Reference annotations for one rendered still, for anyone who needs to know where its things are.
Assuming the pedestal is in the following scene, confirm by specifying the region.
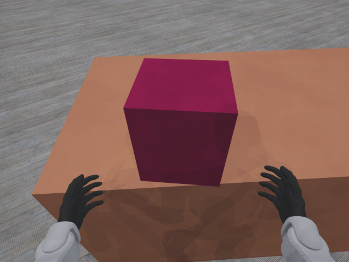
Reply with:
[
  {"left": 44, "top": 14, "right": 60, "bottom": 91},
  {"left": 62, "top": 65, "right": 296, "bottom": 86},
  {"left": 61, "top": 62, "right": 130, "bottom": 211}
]
[{"left": 32, "top": 47, "right": 349, "bottom": 262}]

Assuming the left robot forearm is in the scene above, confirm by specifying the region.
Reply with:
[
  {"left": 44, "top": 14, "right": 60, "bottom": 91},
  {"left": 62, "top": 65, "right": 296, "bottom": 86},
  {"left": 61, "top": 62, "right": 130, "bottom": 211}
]
[{"left": 35, "top": 221, "right": 81, "bottom": 262}]

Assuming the carton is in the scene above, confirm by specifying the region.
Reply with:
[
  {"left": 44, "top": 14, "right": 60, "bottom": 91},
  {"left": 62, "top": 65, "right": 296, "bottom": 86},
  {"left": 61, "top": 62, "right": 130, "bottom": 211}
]
[{"left": 123, "top": 58, "right": 238, "bottom": 187}]

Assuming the right robot forearm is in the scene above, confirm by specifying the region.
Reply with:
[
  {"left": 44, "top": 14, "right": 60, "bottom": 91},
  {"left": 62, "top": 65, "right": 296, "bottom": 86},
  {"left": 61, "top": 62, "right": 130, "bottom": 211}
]
[{"left": 281, "top": 216, "right": 336, "bottom": 262}]

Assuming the left robot hand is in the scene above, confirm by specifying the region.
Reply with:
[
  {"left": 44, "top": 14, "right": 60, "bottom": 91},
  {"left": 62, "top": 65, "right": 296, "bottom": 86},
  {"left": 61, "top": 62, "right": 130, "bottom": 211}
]
[{"left": 58, "top": 174, "right": 104, "bottom": 230}]

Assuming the right robot hand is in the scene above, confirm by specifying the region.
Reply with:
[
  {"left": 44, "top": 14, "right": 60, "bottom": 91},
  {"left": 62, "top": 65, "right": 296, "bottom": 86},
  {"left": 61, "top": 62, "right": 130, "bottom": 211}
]
[{"left": 258, "top": 165, "right": 307, "bottom": 224}]

